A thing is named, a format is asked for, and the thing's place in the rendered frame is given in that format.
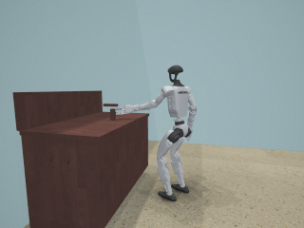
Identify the robot left foot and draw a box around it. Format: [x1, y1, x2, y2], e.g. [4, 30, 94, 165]
[158, 191, 177, 202]

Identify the robot left upper arm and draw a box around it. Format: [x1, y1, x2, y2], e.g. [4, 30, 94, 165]
[151, 85, 174, 108]

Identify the robot right hand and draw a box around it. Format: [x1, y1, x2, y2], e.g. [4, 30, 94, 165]
[184, 126, 193, 141]

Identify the robot left forearm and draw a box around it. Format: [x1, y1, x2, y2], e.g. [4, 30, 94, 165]
[133, 101, 155, 112]

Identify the robot left hand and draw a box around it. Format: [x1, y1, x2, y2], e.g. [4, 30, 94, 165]
[115, 104, 134, 115]

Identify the right robot shin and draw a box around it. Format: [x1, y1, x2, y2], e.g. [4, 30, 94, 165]
[170, 154, 185, 187]

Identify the robot right upper arm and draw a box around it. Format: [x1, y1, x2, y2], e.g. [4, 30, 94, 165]
[186, 86, 197, 112]

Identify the robot right forearm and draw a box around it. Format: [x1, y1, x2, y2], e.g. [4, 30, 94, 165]
[187, 110, 197, 127]

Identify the counter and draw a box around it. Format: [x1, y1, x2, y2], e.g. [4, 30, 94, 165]
[12, 90, 149, 228]

